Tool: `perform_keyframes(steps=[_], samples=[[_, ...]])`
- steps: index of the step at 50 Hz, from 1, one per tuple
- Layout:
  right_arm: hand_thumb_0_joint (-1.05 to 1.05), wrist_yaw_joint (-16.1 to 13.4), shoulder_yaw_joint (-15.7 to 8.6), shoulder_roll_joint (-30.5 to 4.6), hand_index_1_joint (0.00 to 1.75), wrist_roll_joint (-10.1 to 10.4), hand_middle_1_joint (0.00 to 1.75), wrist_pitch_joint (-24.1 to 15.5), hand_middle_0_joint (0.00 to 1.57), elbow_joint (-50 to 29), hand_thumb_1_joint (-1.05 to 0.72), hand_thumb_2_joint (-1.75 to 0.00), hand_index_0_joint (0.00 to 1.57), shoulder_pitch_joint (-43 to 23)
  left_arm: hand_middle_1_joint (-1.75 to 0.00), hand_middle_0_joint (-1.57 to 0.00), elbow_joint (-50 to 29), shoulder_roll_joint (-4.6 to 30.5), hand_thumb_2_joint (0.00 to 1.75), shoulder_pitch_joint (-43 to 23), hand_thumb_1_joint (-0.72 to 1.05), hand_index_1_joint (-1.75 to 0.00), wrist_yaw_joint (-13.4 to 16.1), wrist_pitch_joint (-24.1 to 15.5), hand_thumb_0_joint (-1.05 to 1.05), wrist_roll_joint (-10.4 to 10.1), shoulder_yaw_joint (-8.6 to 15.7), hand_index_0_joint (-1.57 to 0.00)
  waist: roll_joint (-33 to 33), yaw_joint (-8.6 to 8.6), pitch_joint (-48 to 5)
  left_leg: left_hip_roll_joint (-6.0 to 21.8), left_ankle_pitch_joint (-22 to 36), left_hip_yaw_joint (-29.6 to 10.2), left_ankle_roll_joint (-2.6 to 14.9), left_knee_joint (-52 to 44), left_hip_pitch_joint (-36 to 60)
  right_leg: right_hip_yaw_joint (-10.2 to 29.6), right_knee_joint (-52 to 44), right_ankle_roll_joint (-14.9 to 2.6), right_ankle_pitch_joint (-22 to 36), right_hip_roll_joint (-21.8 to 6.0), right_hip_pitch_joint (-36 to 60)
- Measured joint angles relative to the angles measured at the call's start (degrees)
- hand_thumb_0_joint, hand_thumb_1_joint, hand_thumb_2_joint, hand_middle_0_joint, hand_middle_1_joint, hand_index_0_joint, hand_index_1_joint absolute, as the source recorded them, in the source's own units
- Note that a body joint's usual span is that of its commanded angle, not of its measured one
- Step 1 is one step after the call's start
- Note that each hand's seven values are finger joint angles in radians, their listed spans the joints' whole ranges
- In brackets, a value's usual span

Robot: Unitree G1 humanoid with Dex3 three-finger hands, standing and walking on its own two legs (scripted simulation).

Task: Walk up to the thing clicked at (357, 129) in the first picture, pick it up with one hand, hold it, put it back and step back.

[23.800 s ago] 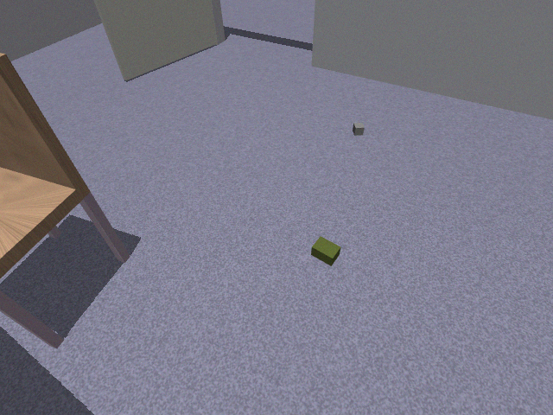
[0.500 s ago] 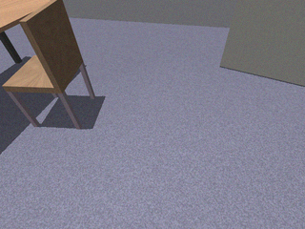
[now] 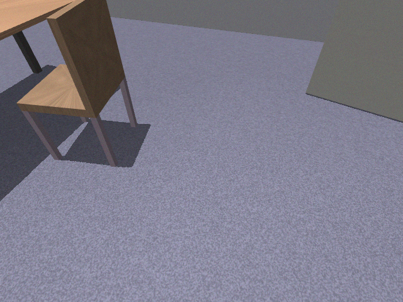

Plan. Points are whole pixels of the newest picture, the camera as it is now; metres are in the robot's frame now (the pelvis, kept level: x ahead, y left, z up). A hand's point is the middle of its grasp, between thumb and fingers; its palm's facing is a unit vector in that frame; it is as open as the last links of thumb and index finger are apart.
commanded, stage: walk up
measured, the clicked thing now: out of the picture +0.12 -0.55 -0.75
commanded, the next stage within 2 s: none
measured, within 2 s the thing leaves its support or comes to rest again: neither
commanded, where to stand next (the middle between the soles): +0.77 -0.08 m, yaw -4 degrees
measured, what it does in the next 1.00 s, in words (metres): walks ahead: right foot, then left foot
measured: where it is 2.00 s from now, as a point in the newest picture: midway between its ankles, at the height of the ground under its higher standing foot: (221, 205)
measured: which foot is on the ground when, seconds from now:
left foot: down 0.00-0.52, up 0.54-0.90, down 0.92-1.00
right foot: down 0.00-0.02, up 0.04-0.46, down 0.48-0.96, up 0.98-1.00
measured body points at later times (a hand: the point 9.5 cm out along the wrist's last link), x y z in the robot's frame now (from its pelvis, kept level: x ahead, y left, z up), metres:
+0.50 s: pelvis +0.20 -0.02 -0.02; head +0.22 -0.04 +0.43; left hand +0.32 +0.29 -0.12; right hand +0.18 -0.34 -0.15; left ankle +0.06 +0.13 -0.74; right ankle +0.30 -0.15 -0.74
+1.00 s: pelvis +0.43 -0.02 -0.02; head +0.45 +0.00 +0.43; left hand +0.49 +0.29 -0.15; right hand +0.49 -0.36 -0.11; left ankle +0.52 +0.08 -0.74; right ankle +0.31 -0.15 -0.70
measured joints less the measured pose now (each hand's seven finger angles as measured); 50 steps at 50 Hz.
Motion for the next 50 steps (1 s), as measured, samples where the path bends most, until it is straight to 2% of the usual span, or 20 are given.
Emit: perform_keyframes(steps=[2,3,5,7,14,18,22,23,24,26,27,29,32,35,38,41,44,46,48,50], samples=[[0.01,-0.4,-0.9,0.2,0.3,-0.3,0.3,-1.3,0.2,-1.6,-0.9,-0.9,0.2,0.6,-0.3,-0.21,0.3,1.3,0.9,1.3,0.9,-0.3,0.2,1.4,0.0,-0.1,0.1,-0.21,-1.8,-0.47,-0.2,-0.9,8.4,1.7,-0.98,-0.2,0.9,2.6,11.1,-1.24,-8.7,-0.5,-3.6],[0.01,-0.8,-1.1,0.6,0.3,-0.5,0.3,-1.8,0.2,-2.2,-0.9,-0.9,0.2,0.9,-0.3,-0.2,0.6,1.6,0.9,1.7,0.9,-0.3,0.6,2.0,0.0,-0.3,0.1,-0.21,-2.5,-1.05,-0.5,-1.2,7.8,2.4,-1.2,0.9,1.0,4.8,18.7,-1.61,-10.8,0.7,-6.7],[0.01,-1.3,-0.8,1.6,0.3,-0.2,0.3,-1.8,0.2,-2.5,-0.9,-0.9,0.2,2.0,-0.3,-0.2,0.9,2.0,0.9,1.9,0.9,-0.3,0.9,2.7,0.0,-0.8,-0.2,-0.2,-3.5,-2.55,-1.4,-1.7,6.1,2.7,-0.91,0.1,2.6,6.7,29.2,-1.99,-9.4,3.2,-11.8],[0.01,-1.3,-0.2,2.2,0.3,0.1,0.3,-1.3,0.2,-2.2,-0.9,-0.9,0.2,3.3,-0.3,-0.2,0.4,2.2,0.9,1.6,0.91,-0.3,0.5,2.0,0.0,-1.4,-0.5,-0.2,-4.0,-3.1,-1.6,-2.0,5.9,2.9,-0.23,-2.9,5.6,5.9,33.2,-1.52,-6.0,3.4,-15.5],[0.01,-0.9,1.0,3.3,0.3,0.8,0.3,-2.1,0.21,-3.3,-0.9,-0.9,0.2,6.6,-0.3,-0.2,-1.7,2.1,0.9,0.8,0.91,-0.3,-1.3,0.3,0.0,-1.6,-0.8,-0.2,-4.1,-3.5,-0.6,-2.6,6.0,4.8,-0.19,-11.5,14.8,4.5,25.0,1.47,3.3,-0.1,-22.0],[0.01,-0.6,1.2,3.0,0.3,1.1,0.3,-2.0,0.21,-4.5,-0.9,-0.9,0.2,7.4,-0.3,-0.2,-2.6,1.5,0.9,-0.2,0.9,-0.3,-1.9,0.3,0.0,-1.4,-1.1,-0.2,-3.0,-3.7,0.4,-2.7,3.6,6.1,-0.79,-13.0,18.3,2.6,16.2,1.28,6.9,-2.2,-22.1],[0.01,-0.7,1.4,2.3,0.3,1.3,0.3,-1.7,0.21,-6.0,-0.9,-0.9,0.2,8.3,-0.3,-0.2,-3.4,0.8,0.9,-2.1,0.9,-0.3,-2.0,0.1,0.0,-1.3,-1.5,-0.2,-1.7,-4.39,1.0,-2.4,-1.2,6.9,-2.31,-11.1,20.5,0.0,9.2,-0.11,7.7,-2.8,-19.5],[0.01,-0.8,1.4,2.1,0.3,1.3,0.3,-1.5,0.21,-6.4,-0.9,-0.9,0.2,8.6,-0.3,-0.2,-3.7,0.7,0.9,-2.5,0.9,-0.3,-2.0,-0.1,0.0,-1.3,-1.5,-0.2,-1.3,-4.65,1.0,-2.1,-2.9,7.0,-2.82,-9.8,20.8,-0.6,7.9,-0.54,7.2,-2.5,-18.3],[0.01,-1.0,1.4,1.8,0.3,1.3,0.3,-1.2,0.21,-6.6,-0.9,-0.9,0.2,8.8,-0.3,-0.2,-3.9,0.3,0.9,-3.2,0.9,-0.3,-1.7,-0.4,0.0,-1.3,-1.4,-0.2,-0.2,-4.82,1.2,-1.1,-5.0,6.8,-3.19,-7.5,20.7,-1.2,7.4,-0.68,9.4,-1.7,-17.3],[0.01,-1.5,1.3,1.3,0.3,1.5,0.3,-0.5,0.21,-6.6,-0.9,-0.9,0.2,8.3,-0.3,-0.2,-4.9,-1.2,0.9,-5.1,0.9,-0.3,-1.1,-1.5,0.0,-1.2,-1.3,-0.2,3.4,-5.14,2.7,2.7,-7.4,5.1,-1.57,2.8,17.9,-3.6,9.9,-0.72,7.2,0.6,-16.0],[0.01,-1.7,1.6,1.7,0.3,1.8,0.3,-0.1,0.21,-6.6,-0.9,-0.9,0.2,8.1,-0.3,-0.2,-6.0,-1.4,0.9,-5.5,0.9,-0.3,-0.8,-2.3,0.0,-1.3,-1.3,-0.2,3.3,-4.79,3.1,2.3,-7.0,3.1,-0.8,10.5,14.9,-3.8,11.2,-0.89,5.4,0.7,-15.6],[0.01,-1.9,2.5,2.4,0.3,2.0,0.3,0.3,0.21,-6.6,-0.9,-0.9,0.2,7.3,-0.3,-0.2,-7.9,-1.8,0.9,-5.7,0.9,-0.3,-0.3,-3.2,0.0,-2.1,-1.4,-0.2,1.8,-3.45,3.4,-0.6,-7.5,1.0,-0.01,24.3,8.3,-2.9,11.4,-1.4,3.2,-0.1,-13.9],[0.01,-1.7,3.0,2.1,0.3,2.7,0.3,0.1,0.21,-7.2,-0.9,-0.9,0.2,6.0,-0.3,-0.2,-9.4,-2.8,0.9,-4.3,0.9,-0.3,0.7,-3.5,0.0,-3.1,-2.0,-0.21,1.4,-2.41,3.1,-2.0,-4.0,-1.1,0.57,33.1,-0.6,-2.5,7.1,-1.58,3.0,-0.2,-9.1],[0.01,-1.3,2.7,1.4,0.3,2.6,0.3,-0.3,0.21,-9.1,-0.9,-0.9,0.2,4.6,-0.3,-0.2,-9.7,-3.0,0.9,-1.9,0.9,-0.3,1.1,-3.6,0.0,-3.0,-2.4,-0.21,1.9,-2.07,2.3,-0.8,0.7,-2.6,0.14,30.6,-7.0,-2.3,3.4,-1.63,2.6,0.7,-5.2],[0.01,-0.7,1.9,0.8,0.3,2.2,0.3,-0.3,0.2,-10.1,-0.9,-0.9,0.2,3.5,-0.3,-0.21,-9.7,-2.7,0.9,0.1,0.9,-0.3,1.1,-3.5,0.0,-2.5,-2.6,-0.21,2.4,-2.23,1.9,0.6,4.4,-3.3,-1.18,23.7,-11.0,-2.8,1.4,-1.63,1.3,1.7,-2.1],[0.01,0.0,1.5,0.6,0.3,1.7,0.3,-0.3,0.2,-10.0,-0.9,-0.9,0.2,3.1,-0.3,-0.21,-10.2,-1.8,0.9,1.3,0.9,-0.3,0.9,-3.4,0.0,-2.0,-2.3,-0.21,2.1,-1.92,1.9,2.0,7.9,-1.6,-2.01,13.0,-12.1,-3.8,0.9,-1.25,-1.0,2.1,0.4],[0.01,0.5,1.3,0.8,0.3,1.3,0.3,-0.5,0.2,-9.5,-0.9,-0.9,0.2,3.1,-0.3,-0.21,-10.7,-0.4,0.9,2.2,0.9,-0.3,0.7,-3.3,0.0,-1.8,-2.1,-0.21,1.0,-1.09,1.9,2.0,11.7,0.3,-1.51,4.6,-10.3,-4.4,3.0,-0.31,-4.8,2.1,2.1],[0.01,0.6,1.2,0.9,0.3,1.1,0.3,-1.0,0.2,-9.5,-0.9,-0.9,0.2,3.5,-0.3,-0.21,-10.7,0.5,0.9,3.3,0.9,-0.3,0.7,-3.0,0.0,-1.8,-2.0,-0.21,0.0,-0.87,1.2,1.2,13.7,1.6,-0.65,0.4,-7.2,-4.4,6.5,0.43,-8.8,1.5,2.5],[0.01,0.2,1.0,1.6,0.3,0.4,0.3,-1.9,0.2,-9.6,-0.9,-0.9,0.2,3.0,-0.3,-0.2,-9.8,1.3,0.9,3.6,0.9,-0.3,1.1,-2.3,0.0,-2.0,-1.7,-0.21,-3.1,-1.17,1.5,-1.0,11.4,3.3,-0.44,3.2,-6.5,-3.0,16.0,-0.99,-11.8,-1.3,0.0],[0.01,-0.3,1.2,1.9,0.3,0.6,0.3,-2.5,0.2,-10.7,-0.9,-0.9,0.2,2.9,-0.3,-0.2,-8.9,0.8,0.9,3.5,0.9,-0.3,1.7,-1.3,0.0,-2.3,-1.9,-0.2,-3.1,-2.02,1.8,-0.8,8.1,3.6,-0.16,5.7,-5.8,0.3,28.8,-2.01,-12.5,0.5,-5.3]])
